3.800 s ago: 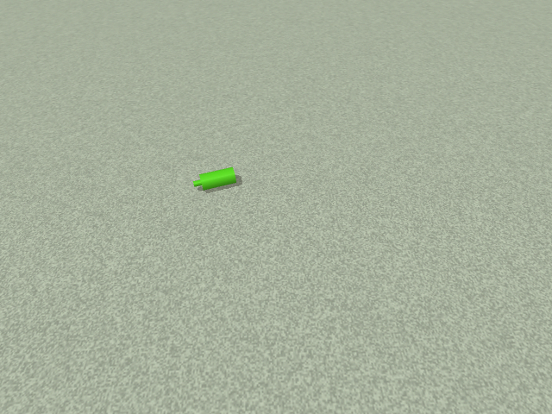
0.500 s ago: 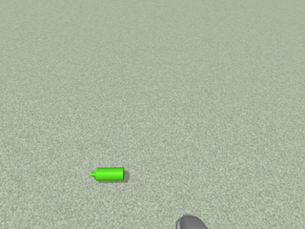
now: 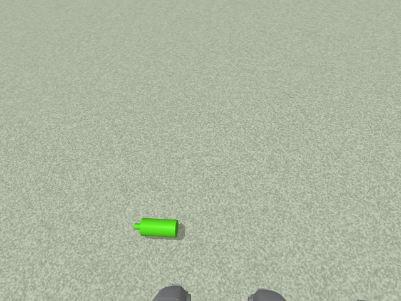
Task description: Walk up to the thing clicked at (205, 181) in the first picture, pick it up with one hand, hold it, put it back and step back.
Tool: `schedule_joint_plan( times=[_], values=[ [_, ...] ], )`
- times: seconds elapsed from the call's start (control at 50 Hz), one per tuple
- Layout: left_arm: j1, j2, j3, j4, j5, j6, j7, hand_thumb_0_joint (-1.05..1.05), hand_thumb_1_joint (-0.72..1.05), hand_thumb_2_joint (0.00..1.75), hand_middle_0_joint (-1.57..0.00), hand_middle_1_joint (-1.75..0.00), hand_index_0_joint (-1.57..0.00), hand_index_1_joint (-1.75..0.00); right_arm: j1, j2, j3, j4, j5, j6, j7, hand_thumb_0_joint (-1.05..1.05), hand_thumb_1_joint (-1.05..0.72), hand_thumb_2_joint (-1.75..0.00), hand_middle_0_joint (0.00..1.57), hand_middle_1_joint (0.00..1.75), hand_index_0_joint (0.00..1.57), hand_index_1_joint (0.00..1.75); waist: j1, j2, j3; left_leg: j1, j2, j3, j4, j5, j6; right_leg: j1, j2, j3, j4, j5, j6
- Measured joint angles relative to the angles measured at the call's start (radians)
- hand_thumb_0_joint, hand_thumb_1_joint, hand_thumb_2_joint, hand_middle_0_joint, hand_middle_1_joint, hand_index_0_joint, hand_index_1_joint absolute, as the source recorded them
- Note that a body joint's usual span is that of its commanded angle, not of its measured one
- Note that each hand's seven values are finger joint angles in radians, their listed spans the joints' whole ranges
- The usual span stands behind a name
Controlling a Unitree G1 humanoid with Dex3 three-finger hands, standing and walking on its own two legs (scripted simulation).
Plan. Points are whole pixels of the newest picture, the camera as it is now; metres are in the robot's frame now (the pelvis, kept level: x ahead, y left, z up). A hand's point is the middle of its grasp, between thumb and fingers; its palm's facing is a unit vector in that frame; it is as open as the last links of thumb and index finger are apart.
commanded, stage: walk up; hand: left
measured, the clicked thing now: (155, 227) +0.49 +0.30 -0.71
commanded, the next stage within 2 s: stand in 1.40 s
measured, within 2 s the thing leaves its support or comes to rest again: neither
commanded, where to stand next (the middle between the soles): +0.10 +0.03 m, yaw -2 degrees
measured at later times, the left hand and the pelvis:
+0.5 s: hand out of the picture +0.09 +0.30 -0.14, palm faces -0.02 -0.92 -0.39, open 7.3 cm; pelvis +0.02 +0.03 +0.02, yaw +0 degrees
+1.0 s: hand out of the picture +0.13 +0.28 -0.12, palm faces -0.06 -0.93 -0.38, open 7.3 cm; pelvis +0.03 +0.03 +0.03, yaw -1 degrees
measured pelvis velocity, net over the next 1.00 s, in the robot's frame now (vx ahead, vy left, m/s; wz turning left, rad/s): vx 0.03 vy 0.03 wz -0.02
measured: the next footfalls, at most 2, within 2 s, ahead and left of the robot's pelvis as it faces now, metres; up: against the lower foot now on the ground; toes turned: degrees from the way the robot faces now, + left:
left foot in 0.02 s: +0.08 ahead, +0.15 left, +0.00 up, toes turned +2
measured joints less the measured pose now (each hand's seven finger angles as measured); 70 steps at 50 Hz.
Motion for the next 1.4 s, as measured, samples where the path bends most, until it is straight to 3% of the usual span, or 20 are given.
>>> schedule_joint_plan(
  times=[0.06,0.12,0.14,0.18,0.2,0.48,0.84,1.4],
  values=[
    [-0.024,0.014,-0.002,0.018,-0.006,0.016,0.005,0.00,0.90,0.90,-0.21,-0.30,-0.21,-0.30,-0.027,0.011,-0.002,0.008,-0.004,-0.012,-0.003,0.00,-0.91,-0.90,0.21,0.29,0.20,0.30,0.000,-0.048,0.006,0.032,-0.035,0.021,-0.049,0.055,-0.027,-0.030,-0.038,0.025,0.066,-0.033,0.011],
    [-0.045,0.008,-0.006,0.050,-0.011,0.029,0.009,0.00,0.90,0.90,-0.20,-0.30,-0.21,-0.30,-0.043,0.018,0.008,0.013,0.000,-0.017,0.000,0.00,-0.91,-0.90,0.21,0.29,0.20,0.30,-0.006,-0.044,-0.006,0.023,-0.025,0.013,-0.027,0.039,-0.026,-0.029,0.002,0.051,0.093,-0.164,-0.010],
    [-0.049,0.009,-0.006,0.060,-0.013,0.028,0.009,0.00,0.90,0.90,-0.20,-0.30,-0.21,-0.30,-0.047,0.024,0.013,0.015,0.001,-0.017,-0.001,0.00,-0.91,-0.90,0.21,0.29,0.20,0.30,-0.008,-0.047,-0.010,0.025,-0.023,0.011,-0.026,0.037,-0.026,-0.018,0.014,0.054,0.079,-0.165,-0.013],
    [-0.057,0.002,-0.007,0.081,-0.015,0.016,0.010,0.00,0.90,0.90,-0.20,-0.30,-0.21,-0.30,-0.059,0.028,0.022,0.026,0.008,-0.014,-0.003,0.00,-0.91,-0.90,0.21,0.29,0.20,0.30,-0.013,-0.035,-0.011,0.032,-0.013,-0.003,-0.020,0.032,-0.032,0.020,0.034,0.050,0.009,-0.020,0.002],
    [-0.059,-0.004,-0.008,0.089,-0.013,0.009,0.009,0.00,0.90,0.90,-0.20,-0.30,-0.21,-0.30,-0.066,0.029,0.025,0.034,0.012,-0.010,-0.004,0.00,-0.91,-0.90,0.21,0.29,0.20,0.30,-0.012,-0.027,-0.015,0.035,-0.008,-0.009,-0.017,0.029,-0.035,0.033,0.039,0.046,-0.010,0.005,0.016],
    [-0.102,-0.011,-0.029,0.189,-0.014,0.007,-0.004,0.00,0.90,0.90,-0.20,-0.30,-0.21,-0.30,-0.119,0.071,0.050,0.137,0.014,-0.013,0.003,0.01,-0.91,-0.90,0.21,0.30,0.20,0.30,-0.002,-0.037,-0.049,0.143,-0.020,0.018,-0.184,0.087,-0.023,0.136,0.030,0.064,-0.180,0.052,0.043],
    [-0.164,-0.043,-0.034,0.253,-0.008,0.019,-0.005,0.00,0.90,0.90,-0.20,-0.30,-0.21,-0.30,-0.150,0.050,0.026,0.208,0.015,-0.006,0.001,0.00,-0.91,-0.90,0.21,0.29,0.20,0.30,-0.022,-0.031,-0.061,0.249,-0.030,0.038,-0.356,0.161,-0.028,0.216,0.023,0.078,-0.310,0.108,0.044],
    [-0.175,-0.056,-0.022,0.254,-0.002,0.034,-0.004,0.00,0.90,0.90,-0.20,-0.30,-0.21,-0.30,-0.106,0.062,0.020,0.223,0.008,-0.005,-0.004,0.01,-0.91,-0.90,0.21,0.29,0.20,0.30,-0.036,-0.031,-0.059,0.285,-0.027,0.054,-0.403,0.166,-0.031,0.237,0.026,0.092,-0.339,0.109,0.043]
  ],
)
